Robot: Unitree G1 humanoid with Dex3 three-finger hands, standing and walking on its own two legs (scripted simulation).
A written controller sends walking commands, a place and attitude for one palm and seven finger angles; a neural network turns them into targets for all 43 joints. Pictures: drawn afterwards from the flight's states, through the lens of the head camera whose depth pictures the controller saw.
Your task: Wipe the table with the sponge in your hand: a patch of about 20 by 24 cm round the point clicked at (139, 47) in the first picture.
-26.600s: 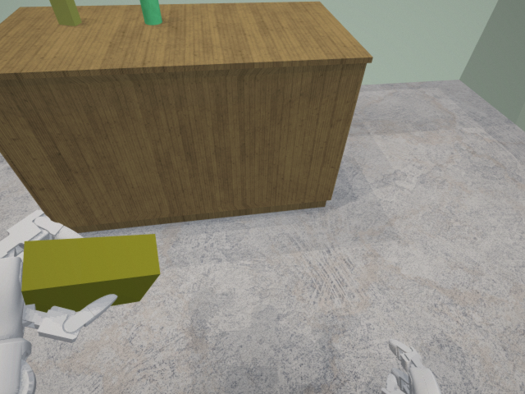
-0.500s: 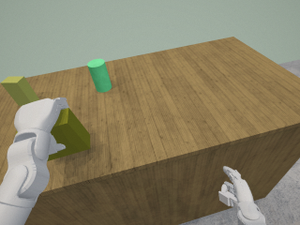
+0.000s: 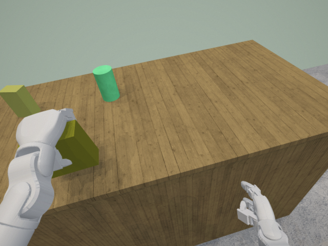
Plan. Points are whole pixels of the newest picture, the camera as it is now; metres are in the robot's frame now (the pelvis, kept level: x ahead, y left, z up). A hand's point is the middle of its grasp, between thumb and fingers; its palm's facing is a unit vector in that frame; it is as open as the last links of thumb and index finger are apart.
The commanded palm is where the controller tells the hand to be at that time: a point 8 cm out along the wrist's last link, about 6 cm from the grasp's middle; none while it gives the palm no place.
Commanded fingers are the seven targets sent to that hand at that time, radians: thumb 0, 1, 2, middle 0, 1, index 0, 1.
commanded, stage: lower the sponge onto the table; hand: left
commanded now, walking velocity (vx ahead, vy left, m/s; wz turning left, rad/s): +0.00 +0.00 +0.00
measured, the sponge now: (67, 155) +0.26 +0.29 +0.12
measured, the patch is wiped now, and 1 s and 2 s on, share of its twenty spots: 0.00 0.00 0.20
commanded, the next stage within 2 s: wipe forward along the first lane in 1.16 s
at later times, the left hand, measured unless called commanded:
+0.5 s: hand (62, 147) +0.25 +0.28 +0.15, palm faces +0.09 -0.07 -0.99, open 9.4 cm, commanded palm +0.21 +0.29 +0.23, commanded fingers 0.00 0.10 1.30 -1.20 -1.60 -1.20 -1.60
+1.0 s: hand (59, 153) +0.24 +0.29 +0.14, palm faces +0.10 -0.07 -0.99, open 9.4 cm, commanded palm +0.20 +0.28 +0.21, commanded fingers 0.00 0.10 1.30 -1.20 -1.60 -1.20 -1.60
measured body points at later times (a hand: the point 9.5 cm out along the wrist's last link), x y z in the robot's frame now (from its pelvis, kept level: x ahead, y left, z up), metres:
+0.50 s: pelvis +0.00 +0.00 +0.00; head -0.02 -0.05 +0.45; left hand +0.24 +0.28 +0.21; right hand +0.27 -0.19 -0.07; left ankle +0.03 +0.12 -0.74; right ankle +0.02 -0.08 -0.74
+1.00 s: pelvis +0.00 +0.00 +0.00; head -0.02 -0.04 +0.45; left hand +0.23 +0.29 +0.19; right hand +0.26 -0.18 -0.07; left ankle +0.03 +0.12 -0.74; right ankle +0.02 -0.08 -0.74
